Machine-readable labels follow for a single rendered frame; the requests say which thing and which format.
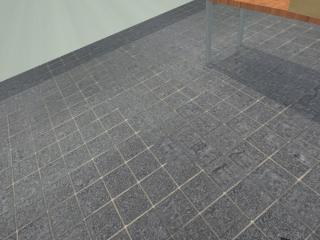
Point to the carton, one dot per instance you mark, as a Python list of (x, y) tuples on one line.
[(310, 8)]

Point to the table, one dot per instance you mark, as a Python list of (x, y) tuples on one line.
[(272, 7)]

